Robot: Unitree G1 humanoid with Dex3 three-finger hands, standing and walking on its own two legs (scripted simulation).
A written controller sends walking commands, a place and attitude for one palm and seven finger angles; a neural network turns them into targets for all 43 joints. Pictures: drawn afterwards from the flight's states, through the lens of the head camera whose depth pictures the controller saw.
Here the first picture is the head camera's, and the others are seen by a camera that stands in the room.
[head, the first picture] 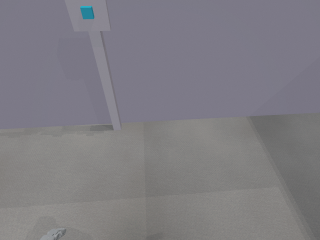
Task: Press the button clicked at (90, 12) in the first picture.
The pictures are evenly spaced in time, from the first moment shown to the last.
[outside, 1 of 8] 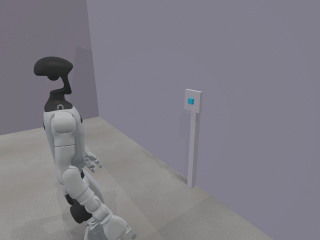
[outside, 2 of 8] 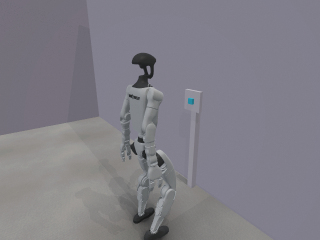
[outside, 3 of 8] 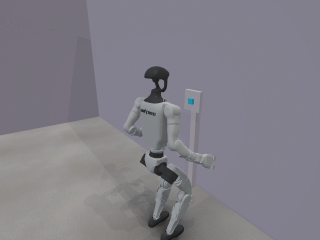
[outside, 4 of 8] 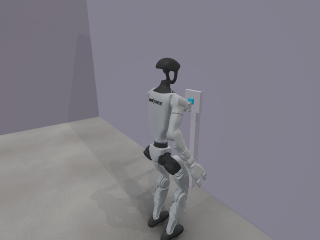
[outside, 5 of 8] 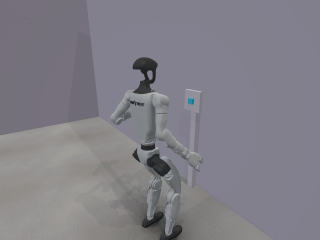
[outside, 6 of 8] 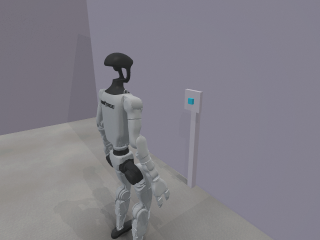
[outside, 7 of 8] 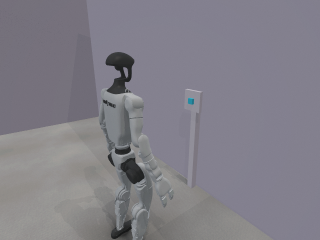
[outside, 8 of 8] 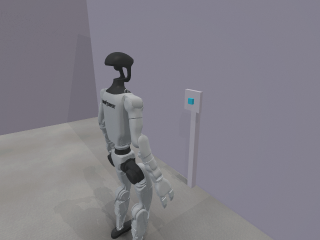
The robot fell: no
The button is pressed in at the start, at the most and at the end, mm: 0 9 0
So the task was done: yes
